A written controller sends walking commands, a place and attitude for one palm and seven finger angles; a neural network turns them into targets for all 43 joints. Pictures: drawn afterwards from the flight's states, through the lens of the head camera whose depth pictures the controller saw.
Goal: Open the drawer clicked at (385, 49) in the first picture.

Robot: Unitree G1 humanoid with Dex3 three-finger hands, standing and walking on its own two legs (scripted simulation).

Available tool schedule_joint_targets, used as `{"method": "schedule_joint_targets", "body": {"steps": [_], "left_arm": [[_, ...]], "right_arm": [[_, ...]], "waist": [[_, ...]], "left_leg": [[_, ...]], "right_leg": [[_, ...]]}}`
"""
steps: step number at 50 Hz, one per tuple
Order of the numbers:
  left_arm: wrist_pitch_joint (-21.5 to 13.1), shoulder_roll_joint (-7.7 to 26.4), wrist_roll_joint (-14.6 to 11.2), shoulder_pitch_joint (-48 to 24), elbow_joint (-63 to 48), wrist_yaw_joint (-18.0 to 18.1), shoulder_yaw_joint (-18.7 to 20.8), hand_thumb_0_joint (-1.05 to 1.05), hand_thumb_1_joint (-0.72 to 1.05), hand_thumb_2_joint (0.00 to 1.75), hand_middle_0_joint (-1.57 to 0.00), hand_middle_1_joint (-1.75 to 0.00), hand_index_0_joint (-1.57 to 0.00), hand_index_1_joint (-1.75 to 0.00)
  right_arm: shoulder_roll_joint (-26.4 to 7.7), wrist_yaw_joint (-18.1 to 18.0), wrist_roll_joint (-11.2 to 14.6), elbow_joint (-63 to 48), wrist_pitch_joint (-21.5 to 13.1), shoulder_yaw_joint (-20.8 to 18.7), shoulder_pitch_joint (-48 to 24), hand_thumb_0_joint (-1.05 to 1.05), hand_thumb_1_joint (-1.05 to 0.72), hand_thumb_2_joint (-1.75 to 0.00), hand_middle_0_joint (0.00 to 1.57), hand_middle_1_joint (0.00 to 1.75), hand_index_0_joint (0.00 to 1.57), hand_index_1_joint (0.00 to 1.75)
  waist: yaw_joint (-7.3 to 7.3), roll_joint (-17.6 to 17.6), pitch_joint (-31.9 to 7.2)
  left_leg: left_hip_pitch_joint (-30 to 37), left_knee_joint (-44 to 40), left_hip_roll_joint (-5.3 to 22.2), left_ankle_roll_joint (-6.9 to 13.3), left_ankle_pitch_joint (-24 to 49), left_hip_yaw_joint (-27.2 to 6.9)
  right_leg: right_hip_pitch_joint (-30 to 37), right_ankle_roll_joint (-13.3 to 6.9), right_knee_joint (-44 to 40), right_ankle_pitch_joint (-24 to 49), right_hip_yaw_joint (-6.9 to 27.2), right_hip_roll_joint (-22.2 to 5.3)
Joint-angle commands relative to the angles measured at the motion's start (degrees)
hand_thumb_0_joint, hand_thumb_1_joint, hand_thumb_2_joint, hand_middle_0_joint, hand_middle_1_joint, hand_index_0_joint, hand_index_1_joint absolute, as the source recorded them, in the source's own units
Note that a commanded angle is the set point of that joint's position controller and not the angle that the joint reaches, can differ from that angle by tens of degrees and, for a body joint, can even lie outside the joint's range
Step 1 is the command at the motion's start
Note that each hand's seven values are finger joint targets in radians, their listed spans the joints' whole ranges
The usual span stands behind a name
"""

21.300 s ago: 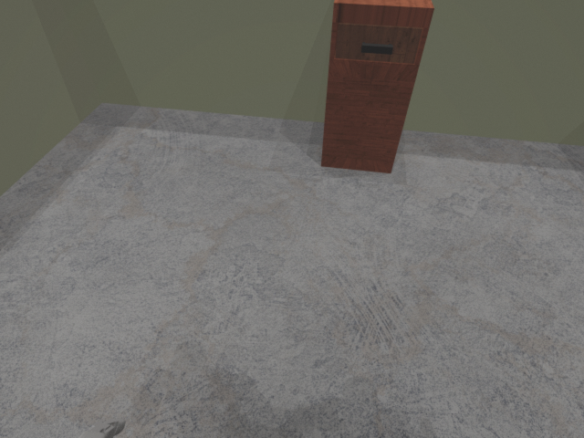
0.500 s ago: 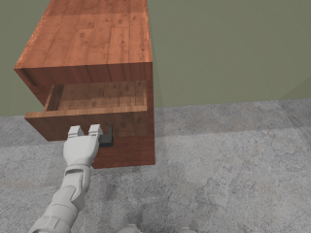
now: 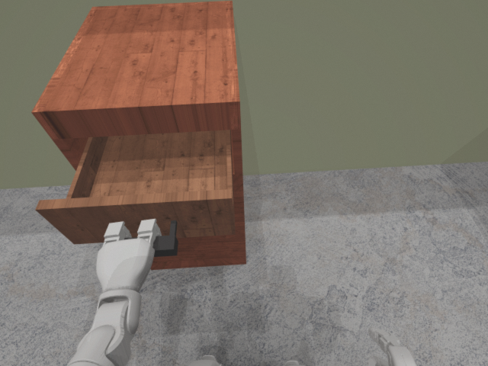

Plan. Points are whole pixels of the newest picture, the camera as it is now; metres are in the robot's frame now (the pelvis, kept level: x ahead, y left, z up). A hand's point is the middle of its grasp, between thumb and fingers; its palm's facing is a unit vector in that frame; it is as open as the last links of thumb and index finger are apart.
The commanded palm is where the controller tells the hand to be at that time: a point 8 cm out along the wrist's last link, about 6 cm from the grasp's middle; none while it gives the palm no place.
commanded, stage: pull the drawer open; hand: left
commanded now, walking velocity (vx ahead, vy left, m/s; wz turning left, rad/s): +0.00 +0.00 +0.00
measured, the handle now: (143, 236) +0.35 +0.21 -0.03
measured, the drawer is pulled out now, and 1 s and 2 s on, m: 0.17 0.28 0.30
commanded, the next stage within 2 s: open the thumb to release the handle in 1.26 s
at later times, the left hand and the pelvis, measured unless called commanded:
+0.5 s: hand (133, 307) +0.23 +0.20 -0.05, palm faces -0.01 -0.06 -1.00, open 6.4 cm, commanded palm +0.19 +0.21 +0.00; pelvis -0.01 -0.01 -0.01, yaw +1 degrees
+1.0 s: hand (127, 342) +0.18 +0.20 -0.05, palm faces -0.03 -0.09 -1.00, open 6.4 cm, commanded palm +0.14 +0.21 +0.00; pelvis -0.01 -0.01 -0.02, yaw +0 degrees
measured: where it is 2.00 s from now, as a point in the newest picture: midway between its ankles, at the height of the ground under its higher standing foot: outside the picture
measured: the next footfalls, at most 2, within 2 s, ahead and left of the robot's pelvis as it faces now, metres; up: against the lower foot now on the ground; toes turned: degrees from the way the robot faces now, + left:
none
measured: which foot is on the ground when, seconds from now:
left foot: down 0.00-1.00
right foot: down 0.00-1.00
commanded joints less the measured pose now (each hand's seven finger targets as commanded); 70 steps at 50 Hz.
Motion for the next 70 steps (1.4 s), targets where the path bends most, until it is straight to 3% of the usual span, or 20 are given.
{"method": "schedule_joint_targets", "body": {"steps": [1, 12, 16, 23, 28, 32, 38, 42, 46, 47, 51, 54, 56, 59, 61, 65, 67, 68, 69, 70], "left_arm": [[-0.32, 6.16, -0.49, 1.06, -14.45, 3.09, 3.90, 0.00, 0.90, 0.90, -0.40, -1.35, -0.40, -1.35], [0.01, 6.78, 0.24, 6.17, -19.67, 4.97, 4.95, 0.00, 0.90, 0.90, -0.40, -1.35, -0.40, -1.35], [0.16, 7.01, 0.45, 8.30, -21.47, 5.35, 5.19, 0.00, 0.90, 0.90, -0.40, -1.35, -0.40, -1.35], [0.53, 6.05, -0.29, 10.21, -22.85, 4.62, 3.90, 0.00, 0.90, 0.90, -0.40, -1.35, -0.40, -1.35], [0.23, 7.15, -0.83, 15.34, -23.35, 4.08, 5.33, 0.00, 0.90, 0.90, -0.40, -1.35, -0.40, -1.35], [-0.40, 7.25, -1.06, 21.30, -25.08, 4.27, 6.05, 0.00, 0.90, 0.90, -0.40, -1.35, -0.40, -1.35], [-1.53, 8.12, -1.24, 25.80, -26.92, 4.50, 7.30, 0.00, 0.90, 0.90, -0.40, -1.35, -0.40, -1.35], [-2.51, 8.59, -1.20, 30.70, -28.57, 5.01, 8.52, 0.00, 0.90, 0.90, -0.40, -1.35, -0.40, -1.35], [-3.37, 9.60, -0.92, 33.04, -30.05, 5.18, 9.84, 0.00, 0.90, 0.90, -0.40, -1.35, -0.40, -1.35], [-3.36, 8.14, -0.99, 33.55, -30.53, 5.12, 8.27, 0.00, 0.90, 0.90, -0.40, -1.35, -0.40, -1.35], [-4.34, 10.25, -1.21, 36.50, -31.59, 5.24, 10.94, 0.00, 0.90, 0.90, -0.40, -1.35, -0.40, -1.35], [-5.01, 9.31, -1.44, 38.26, -32.17, 4.85, 10.04, 0.00, 0.90, 0.90, -0.40, -1.35, -0.40, -1.35], [-5.43, 11.10, -1.38, 37.25, -33.18, 4.98, 11.79, 0.00, 0.90, 0.90, -0.40, -1.35, -0.40, -1.35], [-6.07, 9.01, -1.10, 39.41, -33.72, 4.74, 9.88, 0.00, 0.90, 0.90, -0.40, -1.35, -0.40, -1.35], [-6.59, 10.32, -1.68, 43.01, -34.31, 4.44, 11.38, 0.00, 0.90, 0.90, -0.40, -1.35, -0.40, -1.35], [-6.73, 9.58, -1.74, 42.68, -35.20, 4.03, 10.79, 0.00, 0.90, 0.90, -0.40, -1.35, -0.40, -1.35], [-7.19, 9.41, -1.77, 44.59, -35.46, 4.06, 10.75, 0.00, 0.90, 0.90, -0.40, -1.35, -0.40, -1.35], [-6.40, 7.56, -0.45, 27.43, -36.25, 4.31, 6.14, 0.00, 0.90, 0.90, -0.40, -1.35, -0.40, -1.35], [-6.76, 7.96, 0.14, 26.51, -36.46, 4.94, 7.83, 0.00, 0.83, 0.87, -0.40, -1.34, -0.40, -1.34], [-6.85, 7.74, 0.40, 27.90, -36.23, 5.14, 7.49, 0.00, 0.76, 0.84, -0.39, -1.34, -0.39, -1.34]], "right_arm": [[-6.71, -0.21, -0.27, -8.02, -2.39, -2.50, -3.76, 0.00, -0.90, -0.90, 0.20, 0.30, 0.20, 0.30], [-6.52, -0.06, -0.83, -8.73, -2.46, -2.08, -5.99, 0.00, -0.90, -0.90, 0.20, 0.30, 0.20, 0.30], [-6.23, -0.22, -0.91, -9.20, -2.33, -1.66, -7.48, 0.00, -0.90, -0.90, 0.20, 0.30, 0.20, 0.30], [-5.93, -0.51, -0.83, -9.84, -2.35, -1.33, -8.42, 0.00, -0.90, -0.90, 0.20, 0.30, 0.20, 0.30], [-5.67, -0.73, -0.64, -10.65, -2.59, -0.90, -9.22, 0.00, -0.90, -0.90, 0.20, 0.30, 0.20, 0.30], [-5.48, -0.45, -0.64, -11.48, -2.83, -0.91, -9.22, 0.00, -0.90, -0.90, 0.20, 0.30, 0.20, 0.30], [-5.64, 0.00, -0.88, -11.78, -2.84, -0.79, -9.95, 0.00, -0.90, -0.90, 0.20, 0.30, 0.20, 0.30], [-5.40, 0.16, -1.01, -12.54, -3.12, -0.74, -9.83, 0.00, -0.90, -0.90, 0.20, 0.30, 0.20, 0.30], [-5.54, 0.40, -1.25, -12.80, -3.09, -0.44, -10.57, 0.00, -0.90, -0.90, 0.20, 0.30, 0.20, 0.30], [-5.43, 0.44, -1.32, -13.09, -3.23, -0.67, -10.27, 0.00, -0.90, -0.90, 0.20, 0.30, 0.20, 0.30], [-5.21, 0.32, -1.42, -13.37, -3.33, -0.23, -10.90, 0.00, -0.90, -0.90, 0.20, 0.30, 0.20, 0.30], [-5.04, 0.31, -1.47, -13.79, -3.45, -0.33, -10.75, 0.00, -0.90, -0.90, 0.20, 0.30, 0.20, 0.30], [-5.10, 0.20, -1.60, -13.71, -3.33, -0.05, -11.31, 0.00, -0.90, -0.90, 0.20, 0.30, 0.20, 0.30], [-4.84, 0.44, -1.69, -14.27, -3.54, -0.22, -10.73, 0.00, -0.90, -0.90, 0.20, 0.30, 0.20, 0.30], [-4.61, 0.76, -1.63, -14.63, -3.60, 0.18, -11.28, 0.00, -0.90, -0.90, 0.20, 0.30, 0.20, 0.30], [-4.66, 1.01, -1.71, -15.26, -3.37, 0.07, -10.99, 0.00, -0.90, -0.90, 0.20, 0.30, 0.20, 0.30], [-4.52, 1.12, -1.84, -15.48, -3.48, -0.01, -10.66, 0.00, -0.90, -0.90, 0.20, 0.30, 0.20, 0.30], [-5.47, 1.12, -2.56, -13.69, -3.01, -0.07, -11.28, 0.00, -0.90, -0.90, 0.20, 0.30, 0.20, 0.30], [-5.13, 0.87, -2.46, -13.73, -3.51, -0.95, -9.59, 0.00, -0.90, -0.90, 0.20, 0.30, 0.20, 0.30], [-5.20, 0.76, -2.61, -14.08, -3.97, -0.70, -9.77, 0.00, -0.90, -0.90, 0.20, 0.30, 0.20, 0.30]], "waist": [[2.16, -1.91, -15.56], [1.94, -2.91, -12.37], [2.73, -1.76, -13.98], [2.60, -3.67, -12.43], [3.72, -3.69, -11.21], [4.48, -2.06, -11.22], [4.58, -4.44, -10.17], [5.46, -3.11, -10.77], [5.83, -3.69, -10.96], [5.19, -3.43, -9.68], [6.31, -4.28, -11.21], [5.78, -4.24, -9.02], [6.04, -4.58, -10.28], [5.95, -3.18, -9.39], [7.02, -3.14, -11.11], [5.99, -4.57, -9.55], [6.48, -3.86, -9.73], [1.83, -4.24, -9.11], [2.86, -3.57, -10.21], [2.69, -3.03, -9.54]], "left_leg": [[13.94, -5.06, -0.91, 0.47, 22.43, -0.41], [11.76, -3.89, -1.38, 0.54, 17.77, -0.59], [12.27, -3.67, -1.55, 0.38, 17.35, -0.53], [11.50, -3.86, -1.64, 0.51, 15.10, -0.65], [9.80, -4.02, -1.99, 0.45, 13.59, -0.35], [9.93, -3.75, -2.03, 0.32, 14.46, -0.30], [7.58, -2.73, -2.16, 0.35, 13.29, -0.24], [6.69, -2.03, -2.43, 0.28, 13.92, -0.14], [6.17, -1.29, -2.49, 0.20, 13.92, -0.26], [5.96, -1.17, -2.29, 0.36, 13.37, -0.30], [5.17, -0.50, -2.59, 0.33, 12.85, -0.12], [4.12, -0.04, -2.62, 0.43, 11.86, -0.19], [4.16, 0.39, -2.73, 0.45, 11.50, -0.05], [4.66, 0.58, -2.60, 0.45, 11.73, -0.35], [4.87, 0.79, -2.76, 0.36, 12.71, 0.01], [3.75, 1.00, -2.55, 0.55, 12.65, -0.40], [3.18, 1.43, -2.66, 0.49, 12.64, -0.28], [3.32, 3.14, -2.40, 0.64, 11.17, -1.09], [3.64, 3.01, -2.10, 0.65, 10.57, -0.90], [3.99, 3.00, -2.09, 0.75, 10.86, -0.96]], "right_leg": [[8.38, -1.37, -6.44, 25.91, -1.13, -0.39], [6.54, -1.32, -5.85, 22.95, -0.90, -0.58], [6.37, -1.34, -5.36, 21.81, -0.74, -0.63], [6.34, -1.10, -6.15, 19.84, -0.55, -0.74], [7.48, -1.10, -6.44, 19.36, 0.28, -0.90], [7.97, -1.42, -5.85, 20.75, 0.62, -0.81], [7.63, -1.23, -5.35, 21.44, 1.63, -1.06], [8.34, -1.51, -4.18, 23.45, 2.22, -1.15], [7.15, -1.50, -3.33, 22.95, 2.56, -1.06], [6.61, -1.50, -3.58, 22.58, 2.01, -1.17], [7.09, -1.39, -3.06, 22.22, 2.85, -1.32], [6.36, -1.29, -3.40, 22.11, 3.11, -1.46], [5.98, -1.19, -3.25, 21.33, 3.87, -1.60], [4.57, -1.47, -2.74, 20.38, 2.79, -1.31], [5.83, -1.50, -2.49, 22.05, 3.61, -1.42], [5.47, -1.50, -2.40, 22.85, 3.15, -1.37], [6.00, -1.39, -1.99, 23.72, 3.27, -1.53], [0.09, -0.96, -1.79, 21.46, 4.00, -1.98], [0.86, -0.82, -1.57, 19.22, 2.51, -1.84], [0.18, -1.13, -1.75, 19.15, 2.15, -1.70]]}}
